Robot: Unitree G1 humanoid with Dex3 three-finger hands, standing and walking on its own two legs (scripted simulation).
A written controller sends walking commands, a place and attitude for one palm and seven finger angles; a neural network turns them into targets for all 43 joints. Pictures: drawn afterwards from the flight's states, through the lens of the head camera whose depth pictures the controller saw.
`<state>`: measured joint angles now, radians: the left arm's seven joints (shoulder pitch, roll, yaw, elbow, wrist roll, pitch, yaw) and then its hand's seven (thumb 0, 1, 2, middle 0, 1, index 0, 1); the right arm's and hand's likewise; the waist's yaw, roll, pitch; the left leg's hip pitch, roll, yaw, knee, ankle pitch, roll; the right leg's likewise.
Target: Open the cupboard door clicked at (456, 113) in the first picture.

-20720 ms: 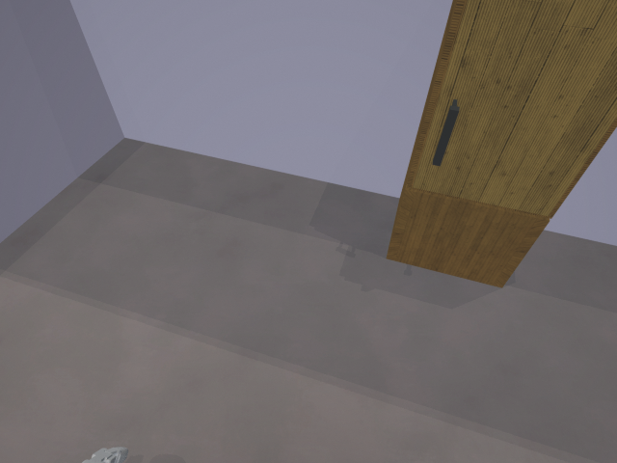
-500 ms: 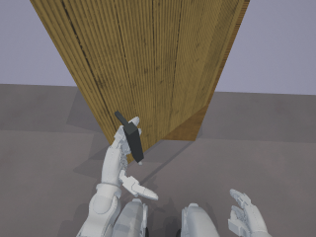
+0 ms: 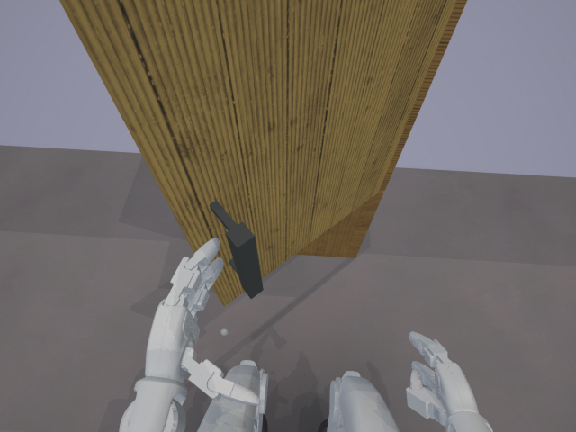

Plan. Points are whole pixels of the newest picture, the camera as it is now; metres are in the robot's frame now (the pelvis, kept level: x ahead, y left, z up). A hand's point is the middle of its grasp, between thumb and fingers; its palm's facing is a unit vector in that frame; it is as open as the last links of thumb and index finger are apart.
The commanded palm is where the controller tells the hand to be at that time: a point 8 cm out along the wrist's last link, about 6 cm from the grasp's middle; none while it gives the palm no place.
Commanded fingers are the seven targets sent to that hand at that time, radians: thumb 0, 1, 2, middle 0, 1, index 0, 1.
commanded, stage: slide the hand sideways off the handle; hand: left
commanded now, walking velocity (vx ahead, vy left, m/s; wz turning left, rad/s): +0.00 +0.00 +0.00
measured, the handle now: (237, 254) +0.34 +0.10 +0.03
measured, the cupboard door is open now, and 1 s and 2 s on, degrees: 42 42 42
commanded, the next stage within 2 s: draw the hand back to the body in 0.40 s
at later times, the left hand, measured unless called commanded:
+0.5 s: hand (183, 358) +0.21 +0.14 +0.02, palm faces -0.02 -1.00 -0.02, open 16.3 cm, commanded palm +0.19 +0.20 +0.03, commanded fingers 0.00 -0.50 0.30 -0.15 -0.30 -0.15 -0.30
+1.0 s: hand (106, 343) +0.20 +0.18 +0.13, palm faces -0.01 -1.00 -0.07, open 16.2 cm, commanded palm +0.17 +0.24 +0.15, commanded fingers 0.00 -0.29 0.39 -0.16 -0.30 -0.16 -0.30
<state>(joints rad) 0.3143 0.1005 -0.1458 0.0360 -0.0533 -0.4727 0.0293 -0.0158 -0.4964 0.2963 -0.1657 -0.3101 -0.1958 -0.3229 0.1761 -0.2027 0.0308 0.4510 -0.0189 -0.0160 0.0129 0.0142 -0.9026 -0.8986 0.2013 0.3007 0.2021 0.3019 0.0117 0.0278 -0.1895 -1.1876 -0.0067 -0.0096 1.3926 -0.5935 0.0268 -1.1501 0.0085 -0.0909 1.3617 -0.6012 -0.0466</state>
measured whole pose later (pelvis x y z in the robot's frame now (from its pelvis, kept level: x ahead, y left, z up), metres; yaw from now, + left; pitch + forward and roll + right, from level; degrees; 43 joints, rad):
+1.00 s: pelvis +0.02 +0.01 +0.06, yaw +1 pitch +14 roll -4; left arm 0.60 0.27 0.10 -0.28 -0.26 -0.30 -0.19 -0.02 -0.48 0.30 -0.15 -0.30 -0.16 -0.30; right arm 0.28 -0.23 0.03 0.41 0.04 -0.07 -0.08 0.02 -0.90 -0.90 0.20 0.30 0.20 0.30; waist 0.00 0.05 -0.18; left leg -0.86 0.00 -0.04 1.16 -0.54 0.03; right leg -0.80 0.03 -0.11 1.08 -0.52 -0.04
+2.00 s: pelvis +0.04 +0.00 +0.14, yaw -1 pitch -4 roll -1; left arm 0.49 0.34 0.30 -0.39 -0.07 -0.04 0.10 0.01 0.87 0.89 -0.21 -0.30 -0.21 -0.30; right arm 0.20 -0.24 0.04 0.63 0.00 -0.10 -0.08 0.02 -0.90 -0.90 0.20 0.30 0.20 0.30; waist 0.07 0.07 0.02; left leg -0.11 0.00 0.02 0.45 -0.27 0.02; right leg -0.08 0.04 -0.03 0.40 -0.25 -0.04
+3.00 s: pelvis -0.06 +0.02 +0.12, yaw +2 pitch -2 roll -1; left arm 0.51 0.41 0.44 -0.50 0.02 -0.21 0.13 0.01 0.89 0.89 -0.22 -0.31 -0.22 -0.30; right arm 0.21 -0.22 0.01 0.56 0.00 -0.05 -0.08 0.02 -0.90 -0.90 0.20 0.30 0.20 0.30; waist 0.01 0.00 0.07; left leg -0.40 -0.02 0.04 0.61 -0.21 0.08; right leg -0.35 0.05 0.04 0.58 -0.19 0.00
